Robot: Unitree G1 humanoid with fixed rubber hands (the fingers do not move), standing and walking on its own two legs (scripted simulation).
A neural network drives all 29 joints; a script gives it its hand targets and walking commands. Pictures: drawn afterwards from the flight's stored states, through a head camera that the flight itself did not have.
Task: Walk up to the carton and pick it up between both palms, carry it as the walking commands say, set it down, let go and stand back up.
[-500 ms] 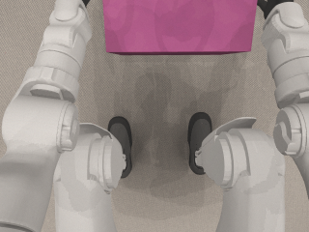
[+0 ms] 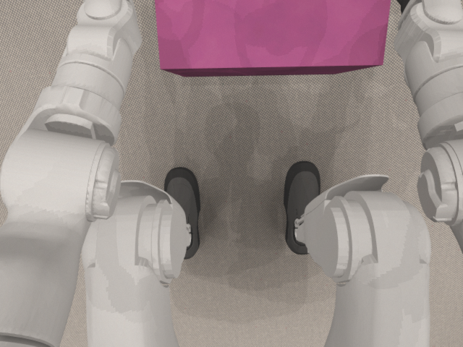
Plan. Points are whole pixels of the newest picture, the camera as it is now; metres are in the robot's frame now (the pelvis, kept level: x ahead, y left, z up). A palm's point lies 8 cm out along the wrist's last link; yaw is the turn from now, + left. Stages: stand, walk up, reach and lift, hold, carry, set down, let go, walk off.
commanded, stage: reach and lift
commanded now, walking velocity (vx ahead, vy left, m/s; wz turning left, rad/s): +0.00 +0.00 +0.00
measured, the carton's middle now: out of the picture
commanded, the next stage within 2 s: none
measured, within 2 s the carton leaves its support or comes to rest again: leaves its support in 0.18 s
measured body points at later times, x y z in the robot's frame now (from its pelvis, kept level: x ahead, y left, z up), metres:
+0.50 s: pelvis -0.01 +0.00 +0.00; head +0.37 -0.01 +0.23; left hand +0.57 +0.16 -0.18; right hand +0.55 -0.22 -0.18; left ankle +0.12 +0.13 -0.33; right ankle +0.13 -0.13 -0.33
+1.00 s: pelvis -0.02 +0.00 +0.02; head +0.35 -0.02 +0.27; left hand +0.57 +0.16 -0.12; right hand +0.55 -0.22 -0.13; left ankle +0.12 +0.13 -0.33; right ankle +0.13 -0.13 -0.33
